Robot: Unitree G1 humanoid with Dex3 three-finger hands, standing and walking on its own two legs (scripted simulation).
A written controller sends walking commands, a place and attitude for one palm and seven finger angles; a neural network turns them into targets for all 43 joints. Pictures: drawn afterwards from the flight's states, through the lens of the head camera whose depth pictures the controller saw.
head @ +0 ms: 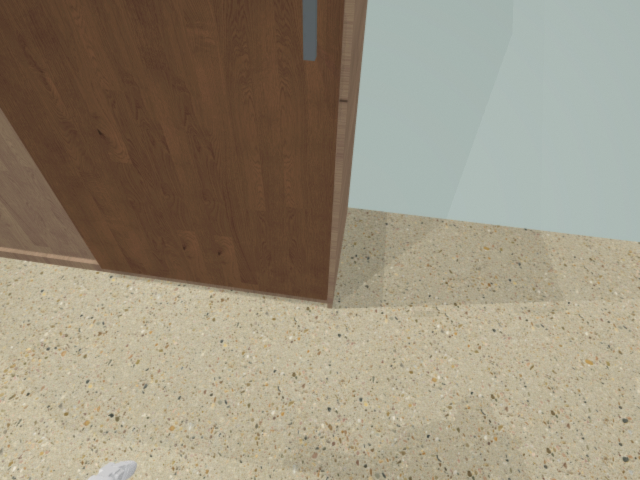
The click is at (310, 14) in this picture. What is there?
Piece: wardrobe's sliding door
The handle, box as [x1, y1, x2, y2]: [303, 0, 316, 60]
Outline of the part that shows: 303,0 303,59 314,60 316,56 316,0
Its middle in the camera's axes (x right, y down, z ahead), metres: -0.02 -0.43 +0.68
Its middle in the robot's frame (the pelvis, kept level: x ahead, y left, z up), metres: +0.83 +0.07 +0.28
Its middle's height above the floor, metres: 1.05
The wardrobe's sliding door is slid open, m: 0.00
